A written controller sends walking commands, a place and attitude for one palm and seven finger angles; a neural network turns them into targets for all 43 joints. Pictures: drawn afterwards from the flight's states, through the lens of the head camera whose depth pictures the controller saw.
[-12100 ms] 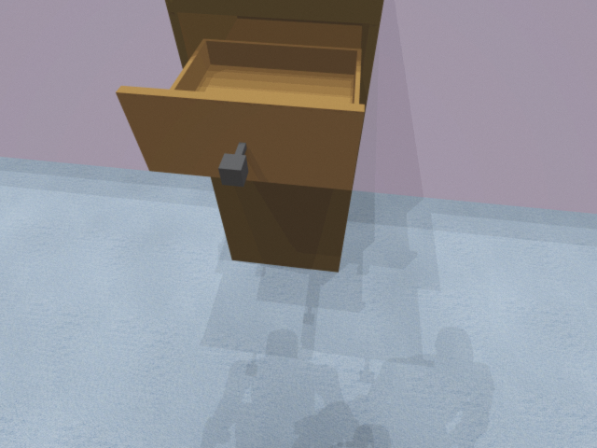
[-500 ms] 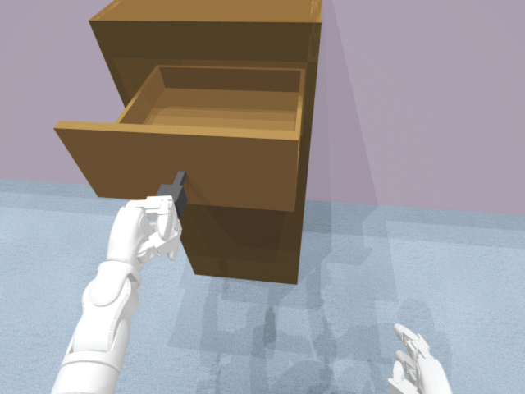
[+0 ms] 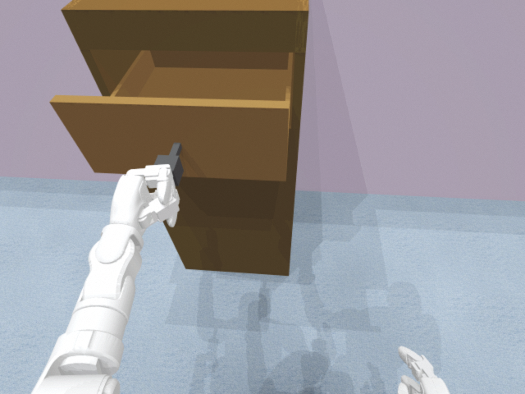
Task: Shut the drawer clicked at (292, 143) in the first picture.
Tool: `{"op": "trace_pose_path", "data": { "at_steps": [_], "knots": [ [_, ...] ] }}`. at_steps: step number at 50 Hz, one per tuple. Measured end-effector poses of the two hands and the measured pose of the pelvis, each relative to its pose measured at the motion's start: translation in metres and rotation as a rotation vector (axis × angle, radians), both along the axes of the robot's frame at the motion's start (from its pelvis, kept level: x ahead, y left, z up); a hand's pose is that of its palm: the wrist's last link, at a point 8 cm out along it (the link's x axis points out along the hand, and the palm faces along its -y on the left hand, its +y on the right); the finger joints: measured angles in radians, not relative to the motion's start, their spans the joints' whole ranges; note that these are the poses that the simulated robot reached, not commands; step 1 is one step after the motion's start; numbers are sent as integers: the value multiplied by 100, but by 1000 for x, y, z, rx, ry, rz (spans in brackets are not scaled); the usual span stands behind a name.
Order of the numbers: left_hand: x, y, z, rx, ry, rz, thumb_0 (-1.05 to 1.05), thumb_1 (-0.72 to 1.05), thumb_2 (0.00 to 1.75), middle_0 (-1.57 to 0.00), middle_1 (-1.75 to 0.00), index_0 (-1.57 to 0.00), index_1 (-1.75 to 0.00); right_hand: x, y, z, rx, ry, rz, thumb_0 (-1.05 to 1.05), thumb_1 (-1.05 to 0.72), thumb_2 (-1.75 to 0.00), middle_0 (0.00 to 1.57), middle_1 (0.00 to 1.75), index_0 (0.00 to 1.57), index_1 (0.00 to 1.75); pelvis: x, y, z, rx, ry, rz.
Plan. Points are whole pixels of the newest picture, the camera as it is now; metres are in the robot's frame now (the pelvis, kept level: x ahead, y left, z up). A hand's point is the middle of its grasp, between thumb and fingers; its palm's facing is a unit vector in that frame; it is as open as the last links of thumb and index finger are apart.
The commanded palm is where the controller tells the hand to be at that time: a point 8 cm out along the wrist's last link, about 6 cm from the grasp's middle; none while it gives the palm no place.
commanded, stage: push the drawer shut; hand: left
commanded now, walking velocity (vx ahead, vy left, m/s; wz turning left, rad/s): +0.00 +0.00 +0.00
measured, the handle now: (171, 161) +0.46 +0.18 +0.10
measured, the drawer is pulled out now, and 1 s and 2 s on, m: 0.17 0.04 0.00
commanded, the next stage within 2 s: pull the fist back off the drawer in 1.62 s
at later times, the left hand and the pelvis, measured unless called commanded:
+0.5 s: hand (185, 170) +0.44 +0.15 +0.09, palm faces -0.02 -1.00 -0.04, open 2.9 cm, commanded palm +0.43 +0.20 +0.10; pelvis +0.00 +0.00 +0.00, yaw +0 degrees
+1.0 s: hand (191, 147) +0.50 +0.15 +0.09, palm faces -0.03 -1.00 -0.02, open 2.9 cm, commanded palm +0.49 +0.20 +0.10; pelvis +0.00 +0.01 -0.01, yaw -1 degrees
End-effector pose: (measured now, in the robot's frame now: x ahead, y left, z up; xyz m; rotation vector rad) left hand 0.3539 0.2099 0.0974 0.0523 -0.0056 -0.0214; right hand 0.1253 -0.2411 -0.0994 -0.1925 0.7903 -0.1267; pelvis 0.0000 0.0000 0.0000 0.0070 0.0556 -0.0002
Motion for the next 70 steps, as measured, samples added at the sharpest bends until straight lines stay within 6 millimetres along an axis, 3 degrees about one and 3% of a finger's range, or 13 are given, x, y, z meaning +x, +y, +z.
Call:
{"op": "trace_pose_path", "data": {
  "at_steps": [18,31,45,70],
  "knots": [
    [48,-3,-2,-11,12,1,-3,81,97,-140,-160,-140,-160,-32,-8,-12,-16,142,-49,1,-91,-90,20,30,20,30,4,3,-2,-3,45,-1],
    [83,-4,-1,-19,22,-8,-2,81,97,-140,-160,-140,-160,-66,-8,-18,-20,238,-96,1,-91,-90,20,30,20,30,5,6,-6,-5,89,-15],
    [112,-5,-1,-29,26,-8,-3,80,97,-140,-160,-140,-160,-103,-10,-21,-34,348,-136,1,-91,-90,20,30,20,30,4,9,-11,-12,140,-19],
    [167,-16,1,-24,34,12,0,85,102,-140,-160,-140,-160,-151,-4,-25,-41,534,-166,1,-91,-90,20,30,20,30,9,12,-19,-23,237,-15]
  ]
}}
